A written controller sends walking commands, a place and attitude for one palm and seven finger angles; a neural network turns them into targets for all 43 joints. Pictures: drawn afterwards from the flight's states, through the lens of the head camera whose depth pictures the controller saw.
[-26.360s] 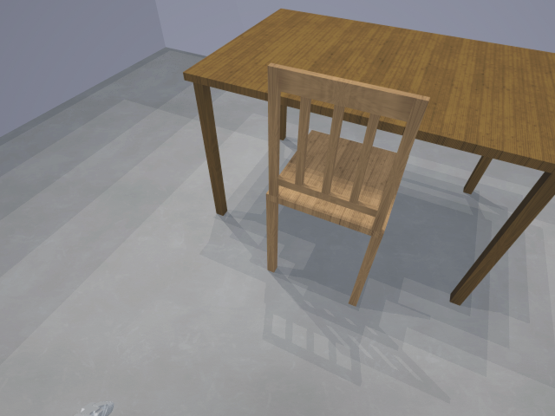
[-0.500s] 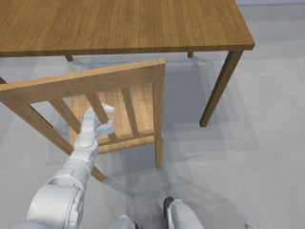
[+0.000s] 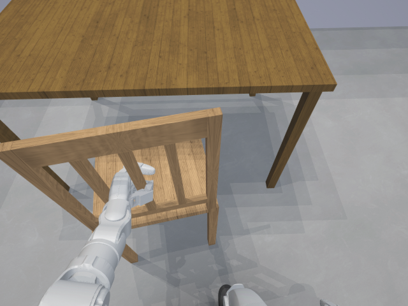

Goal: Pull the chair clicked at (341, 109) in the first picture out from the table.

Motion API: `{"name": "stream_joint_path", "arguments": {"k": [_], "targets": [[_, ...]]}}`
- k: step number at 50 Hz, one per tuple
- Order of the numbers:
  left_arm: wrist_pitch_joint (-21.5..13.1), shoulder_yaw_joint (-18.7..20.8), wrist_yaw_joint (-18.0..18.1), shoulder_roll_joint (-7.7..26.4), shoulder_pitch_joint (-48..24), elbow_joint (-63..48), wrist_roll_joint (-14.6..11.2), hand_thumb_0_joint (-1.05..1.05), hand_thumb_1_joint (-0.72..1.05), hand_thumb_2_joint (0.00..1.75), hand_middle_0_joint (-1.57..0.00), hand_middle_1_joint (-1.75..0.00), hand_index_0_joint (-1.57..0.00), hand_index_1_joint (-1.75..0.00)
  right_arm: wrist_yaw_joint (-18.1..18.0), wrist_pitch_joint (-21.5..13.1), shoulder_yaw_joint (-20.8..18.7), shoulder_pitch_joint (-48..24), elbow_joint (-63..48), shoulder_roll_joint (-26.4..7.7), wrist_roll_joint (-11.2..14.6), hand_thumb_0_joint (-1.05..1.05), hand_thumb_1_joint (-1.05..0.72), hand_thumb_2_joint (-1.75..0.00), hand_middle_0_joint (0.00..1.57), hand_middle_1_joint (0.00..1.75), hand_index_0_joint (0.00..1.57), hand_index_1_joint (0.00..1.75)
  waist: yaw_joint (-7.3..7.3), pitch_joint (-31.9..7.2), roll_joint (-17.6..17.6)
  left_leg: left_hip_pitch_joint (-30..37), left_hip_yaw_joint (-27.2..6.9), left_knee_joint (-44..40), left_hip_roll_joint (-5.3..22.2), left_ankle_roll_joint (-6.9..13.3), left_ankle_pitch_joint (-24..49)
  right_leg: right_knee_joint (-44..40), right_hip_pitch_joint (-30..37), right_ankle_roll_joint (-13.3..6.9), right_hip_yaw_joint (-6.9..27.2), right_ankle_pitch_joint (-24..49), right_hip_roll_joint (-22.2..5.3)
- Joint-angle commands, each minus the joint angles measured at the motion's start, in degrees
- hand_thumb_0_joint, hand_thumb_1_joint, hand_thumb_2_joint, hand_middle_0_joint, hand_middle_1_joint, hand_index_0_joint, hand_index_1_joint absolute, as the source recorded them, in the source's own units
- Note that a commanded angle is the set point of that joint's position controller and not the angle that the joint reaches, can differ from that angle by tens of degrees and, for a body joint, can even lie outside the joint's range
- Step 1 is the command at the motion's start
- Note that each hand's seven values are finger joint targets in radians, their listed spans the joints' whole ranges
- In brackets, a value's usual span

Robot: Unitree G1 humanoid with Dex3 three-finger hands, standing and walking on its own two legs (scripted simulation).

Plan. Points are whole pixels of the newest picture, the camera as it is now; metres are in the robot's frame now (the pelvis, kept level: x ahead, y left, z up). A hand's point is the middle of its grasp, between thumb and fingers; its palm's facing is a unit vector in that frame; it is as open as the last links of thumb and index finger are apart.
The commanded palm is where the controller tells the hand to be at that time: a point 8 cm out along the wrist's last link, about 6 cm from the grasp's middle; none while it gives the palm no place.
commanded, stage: stop walking, hand still on the chair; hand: left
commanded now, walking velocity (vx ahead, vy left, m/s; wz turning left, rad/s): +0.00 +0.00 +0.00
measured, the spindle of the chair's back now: (140, 183) +0.39 +0.15 -0.06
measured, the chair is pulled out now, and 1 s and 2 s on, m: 0.14 0.14 0.14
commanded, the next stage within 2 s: open the thumb and straighten the fingers in 0.62 s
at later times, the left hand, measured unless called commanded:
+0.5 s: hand (147, 190) +0.36 +0.13 -0.04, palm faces -0.03 -0.99 -0.16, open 5.5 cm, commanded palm +0.35 +0.18 -0.03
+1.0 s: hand (144, 188) +0.37 +0.13 -0.04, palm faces -0.07 -0.98 -0.17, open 9.0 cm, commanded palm +0.34 +0.19 -0.03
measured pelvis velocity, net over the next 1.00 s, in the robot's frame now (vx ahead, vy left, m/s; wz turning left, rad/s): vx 0.05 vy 0.02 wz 0.04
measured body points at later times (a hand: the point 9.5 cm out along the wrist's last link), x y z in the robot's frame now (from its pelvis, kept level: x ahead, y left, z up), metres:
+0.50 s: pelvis +0.06 +0.02 +0.02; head +0.09 +0.01 +0.46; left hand +0.36 +0.18 -0.03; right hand +0.20 -0.23 -0.09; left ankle -0.02 +0.13 -0.72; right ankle +0.10 -0.09 -0.72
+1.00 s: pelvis +0.05 +0.02 +0.00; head +0.08 +0.03 +0.44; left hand +0.37 +0.19 -0.03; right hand +0.16 -0.23 -0.12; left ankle -0.02 +0.13 -0.72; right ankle +0.10 -0.09 -0.72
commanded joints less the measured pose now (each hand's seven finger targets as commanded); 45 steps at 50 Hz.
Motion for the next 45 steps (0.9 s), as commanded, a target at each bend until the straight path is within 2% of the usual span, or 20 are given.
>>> {"name": "stream_joint_path", "arguments": {"k": [1,2,5,7,14,16,18,21,24,26,32,35,36,37,38,39,40,43,44,45], "targets": [[-2.08,-0.48,0.22,9.58,-17.87,-14.36,1.60,0.00,0.90,0.90,-0.50,-1.45,-0.50,-1.45,-1.06,-2.20,-3.17,-0.85,-6.50,-7.81,-0.70,0.00,-0.90,-0.90,0.20,0.30,0.20,0.30,2.44,-23.20,0.55,4.86,-3.37,-7.94,3.98,1.39,3.69,-5.47,21.57,0.97,6.01,5.36,-7.15],[-1.87,-0.44,0.28,9.67,-17.00,-15.03,1.54,0.00,0.90,0.90,-0.50,-1.45,-0.50,-1.45,-1.21,-2.42,-3.32,-1.31,-6.73,-7.93,-0.75,0.00,-0.90,-0.90,0.20,0.30,0.20,0.30,2.48,-22.86,1.90,6.07,-3.12,-8.10,4.11,1.35,5.83,-5.42,22.62,0.99,5.62,8.26,-6.90],[-0.85,-1.68,-0.14,7.74,-14.30,-15.03,1.48,0.00,0.90,0.90,-0.50,-1.45,-0.50,-1.45,-1.09,-2.15,-3.24,-1.46,-6.49,-7.59,-0.93,0.00,-0.90,-0.90,0.20,0.30,0.20,0.30,2.50,-22.48,0.09,7.89,-2.81,-8.10,4.54,0.88,11.56,-4.64,23.99,0.76,4.88,14.42,-6.88],[-0.25,-2.33,-0.24,6.89,-12.42,-14.08,1.36,0.00,0.90,0.90,-0.50,-1.45,-0.50,-1.45,-1.24,-2.33,-3.31,-2.13,-6.26,-7.71,-1.09,0.00,-0.90,-0.90,0.20,0.30,0.20,0.30,2.34,-20.32,-0.02,9.06,-2.88,-8.66,4.56,0.75,12.26,-5.84,24.39,0.65,4.75,15.39,-6.87],[0.84,-4.26,-0.88,4.49,-8.53,-16.24,1.61,0.00,0.90,0.90,-0.50,-1.45,-0.50,-1.45,-0.41,-2.29,-2.97,-3.22,-6.26,-7.34,-1.51,0.00,-0.90,-0.90,0.20,0.30,0.20,0.30,2.58,-18.85,1.72,13.14,-2.30,-10.26,5.46,0.16,22.06,-5.63,26.15,0.22,3.42,21.35,-6.37],[1.12,-4.40,-1.08,4.07,-7.52,-16.60,1.63,0.00,0.90,0.90,-0.50,-1.45,-0.50,-1.45,-0.18,-2.19,-3.00,-3.67,-6.59,-7.26,-1.63,0.00,-0.90,-0.90,0.20,0.30,0.20,0.30,2.60,-18.47,0.52,13.77,-2.17,-10.46,5.53,0.12,23.05,-5.94,26.36,0.24,3.31,21.74,-6.21],[1.15,-4.60,-0.94,3.96,-6.50,-17.02,1.74,0.00,0.90,0.90,-0.50,-1.45,-0.50,-1.45,-0.01,-2.29,-2.87,-3.92,-6.54,-7.35,-1.74,0.00,-0.90,-0.90,0.20,0.30,0.20,0.30,2.65,-17.70,2.17,14.10,-2.21,-11.16,5.67,-0.04,23.88,-6.15,27.00,0.01,3.25,21.76,-6.30],[1.35,-4.90,-1.17,3.32,-5.41,-18.01,1.82,0.00,0.90,0.90,-0.50,-1.45,-0.50,-1.45,0.39,-2.16,-2.92,-4.46,-7.14,-7.11,-1.98,0.00,-0.90,-0.90,0.20,0.30,0.20,0.30,2.74,-17.76,0.52,14.92,-2.05,-11.24,5.84,0.02,24.57,-6.42,27.34,0.08,2.99,21.91,-6.13],[1.58,-5.24,-1.06,2.97,-4.10,-18.40,1.82,0.00,0.90,0.90,-0.50,-1.45,-0.50,-1.45,0.65,-2.18,-2.80,-4.57,-7.23,-7.06,-2.03,0.00,-0.90,-0.90,0.20,0.30,0.20,0.30,2.76,-17.43,1.25,15.23,-2.10,-11.56,6.05,-0.02,25.38,-6.51,27.92,-0.03,2.99,22.28,-6.23],[1.64,-5.26,-1.20,2.79,-3.93,-19.23,1.86,0.00,0.90,0.90,-0.50,-1.45,-0.50,-1.45,0.83,-2.15,-2.86,-4.68,-7.43,-6.92,-2.13,0.00,-0.90,-0.90,0.20,0.30,0.20,0.30,2.80,-17.51,0.02,15.55,-1.80,-11.50,6.01,-0.02,24.72,-6.74,28.01,-0.02,3.04,22.19,-6.23],[1.58,-5.42,-1.07,2.79,-2.71,-19.52,1.67,0.00,0.90,0.90,-0.50,-1.45,-0.50,-1.45,0.98,-2.50,-2.84,-4.78,-7.08,-7.07,-2.06,0.00,-0.90,-0.90,0.20,0.30,0.20,0.30,2.67,-16.21,0.70,15.05,-1.89,-12.40,5.89,0.15,22.13,-7.62,28.35,-0.10,3.42,19.81,-6.18],[1.54,-5.24,-1.16,2.77,-2.66,-20.16,1.84,0.00,0.90,0.90,-0.50,-1.45,-0.50,-1.45,1.13,-2.52,-2.80,-4.54,-6.90,-6.88,-2.29,0.00,-0.90,-0.90,0.20,0.30,0.20,0.30,2.83,-16.92,0.68,15.80,-1.89,-12.23,6.27,0.19,24.41,-6.79,28.30,-0.24,3.22,21.34,-6.23],[1.26,-4.74,-1.15,3.03,1.04,-23.84,1.94,0.00,0.90,0.90,-0.50,-1.45,-0.50,-1.45,1.25,-2.61,-2.86,-4.90,-7.96,-6.66,-2.48,0.00,-0.90,-0.90,0.20,0.30,0.20,0.30,3.10,-17.55,0.83,16.15,-2.00,-12.02,6.28,0.19,26.19,-6.53,29.16,-0.26,3.07,22.93,-6.29],[5.51,-8.90,-1.90,-0.44,4.78,-16.67,2.92,0.00,0.78,0.84,-0.50,-1.45,-0.50,-1.45,4.13,-2.11,-3.88,-3.55,-7.12,-8.84,-0.94,0.00,-0.90,-0.90,0.20,0.30,0.20,0.30,-0.29,-18.30,-0.74,7.18,-1.21,-9.10,1.98,-0.09,31.74,-2.58,22.80,0.13,-2.68,19.74,-4.90],[5.44,-6.39,-2.00,-0.57,1.38,-22.33,1.91,0.00,0.66,0.78,-0.50,-1.45,-0.50,-1.45,5.57,-2.58,-3.69,-2.62,-7.12,-7.33,-0.93,0.00,-0.90,-0.90,0.20,0.30,0.20,0.30,1.41,-17.03,-8.86,4.43,-1.25,-7.83,1.78,0.48,31.36,-2.80,22.22,0.08,-2.70,20.30,-3.65],[5.32,-3.88,-2.30,2.44,-0.32,-26.34,2.18,0.00,0.54,0.73,-0.50,-1.45,-0.50,-1.45,6.11,-2.97,-4.70,-2.46,-6.98,-8.27,-1.33,0.00,-0.90,-0.90,0.20,0.30,0.20,0.30,1.58,-20.65,-7.93,3.98,-0.86,-7.06,1.34,0.68,30.37,-1.89,22.96,0.27,-1.79,21.40,-3.24],[5.43,-2.98,-2.26,3.09,-0.27,-26.51,2.25,0.00,0.42,0.67,-0.50,-1.45,-0.50,-1.45,6.76,-3.40,-4.80,-2.19,-6.53,-7.55,-1.56,0.00,-0.90,-0.90,0.20,0.30,0.20,0.30,1.25,-19.55,-2.97,3.38,-0.28,-5.96,0.51,0.52,27.98,-1.65,21.52,0.55,-1.56,19.65,-3.04],[6.50,-5.90,-2.80,-0.05,-0.34,-29.54,3.47,0.00,0.05,0.49,-0.50,-1.45,-0.50,-1.45,8.67,-4.38,-4.57,-1.64,-6.90,-7.00,-2.17,0.00,-0.90,-0.90,0.20,0.30,0.20,0.30,0.93,-20.91,3.10,1.79,-0.52,-3.67,-0.26,-0.13,26.32,-0.13,18.17,0.37,-2.44,14.31,-2.62],[6.99,-6.15,-3.06,-0.19,-0.56,-28.69,3.86,0.00,-0.07,0.43,-0.50,-1.45,-0.50,-1.45,9.04,-4.46,-4.56,-1.29,-6.80,-7.20,-2.28,0.00,-0.90,-0.90,0.20,0.30,0.20,0.30,0.45,-20.17,1.60,0.50,-1.07,-3.05,-0.30,-0.24,24.72,0.51,16.59,0.34,-2.90,12.17,-2.31],[7.51,-6.23,-3.34,-0.31,-1.03,-28.50,4.12,0.00,-0.19,0.37,-0.50,-1.45,-0.50,-1.45,9.35,-4.44,-4.60,-1.26,-6.86,-7.37,-2.35,0.00,-0.90,-0.90,0.20,0.30,0.20,0.30,0.45,-20.42,3.51,-0.44,-1.19,-2.40,-0.43,-0.37,23.49,1.30,15.20,0.31,-3.00,10.32,-2.20]]}}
